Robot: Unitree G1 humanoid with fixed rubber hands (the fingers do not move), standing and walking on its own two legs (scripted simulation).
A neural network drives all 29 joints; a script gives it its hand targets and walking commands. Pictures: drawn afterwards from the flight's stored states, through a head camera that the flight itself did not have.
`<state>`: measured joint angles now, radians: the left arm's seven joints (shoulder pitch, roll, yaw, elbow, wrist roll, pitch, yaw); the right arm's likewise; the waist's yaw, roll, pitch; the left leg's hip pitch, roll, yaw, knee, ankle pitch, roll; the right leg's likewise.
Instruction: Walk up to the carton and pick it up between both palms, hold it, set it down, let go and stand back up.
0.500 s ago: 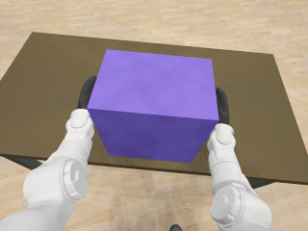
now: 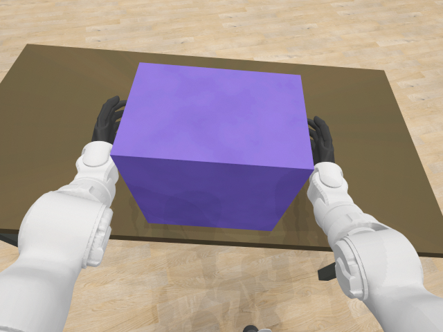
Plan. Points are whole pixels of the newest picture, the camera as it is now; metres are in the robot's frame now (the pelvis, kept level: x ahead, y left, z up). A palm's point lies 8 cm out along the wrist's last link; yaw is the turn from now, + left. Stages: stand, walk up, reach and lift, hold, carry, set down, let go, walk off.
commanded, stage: set down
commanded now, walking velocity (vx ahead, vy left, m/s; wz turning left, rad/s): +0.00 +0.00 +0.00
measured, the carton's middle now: (214, 158) +0.44 +0.00 +0.02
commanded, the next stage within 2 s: none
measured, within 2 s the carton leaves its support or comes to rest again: neither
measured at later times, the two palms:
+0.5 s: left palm (94, 130) +0.46 +0.21 +0.08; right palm (352, 150) +0.42 -0.24 +0.07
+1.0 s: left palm (52, 98) +0.45 +0.24 +0.16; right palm (372, 116) +0.43 -0.24 +0.15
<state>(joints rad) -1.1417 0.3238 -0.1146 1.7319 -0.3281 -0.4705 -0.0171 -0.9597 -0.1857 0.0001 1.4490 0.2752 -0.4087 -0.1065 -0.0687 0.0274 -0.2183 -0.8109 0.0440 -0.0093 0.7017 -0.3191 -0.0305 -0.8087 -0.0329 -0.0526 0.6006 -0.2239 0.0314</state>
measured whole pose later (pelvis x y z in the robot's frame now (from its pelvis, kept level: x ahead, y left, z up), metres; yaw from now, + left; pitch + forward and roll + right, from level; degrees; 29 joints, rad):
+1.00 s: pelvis -0.02 -0.01 +0.02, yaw +1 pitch +18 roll -2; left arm -1.16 0.51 -0.30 1.40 -0.52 -0.09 -0.06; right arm -1.04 -0.37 0.11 1.22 0.48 -0.05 -0.06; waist -0.07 0.01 -0.19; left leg -0.64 0.04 -0.01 0.56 -0.24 -0.02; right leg -0.63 -0.03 -0.06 0.46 -0.14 0.02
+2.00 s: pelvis -0.01 +0.00 +0.03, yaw +0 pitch +2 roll -1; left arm -0.49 0.40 -0.04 0.92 -0.31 -0.14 -0.10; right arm -0.38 -0.23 0.02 0.76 0.34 -0.14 -0.11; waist -0.01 0.00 -0.02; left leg -0.27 0.04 0.01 0.48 -0.26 -0.01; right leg -0.27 -0.03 -0.04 0.39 -0.16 0.03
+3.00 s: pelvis +0.00 -0.01 +0.03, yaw +0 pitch -4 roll -1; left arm 0.06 0.31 -0.05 0.71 -0.23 -0.19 -0.04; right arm 0.08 -0.18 -0.01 0.79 0.17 -0.36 -0.04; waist 0.02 0.01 0.07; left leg -0.11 0.04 0.01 0.48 -0.30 -0.02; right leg -0.14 -0.03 -0.04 0.43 -0.22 0.02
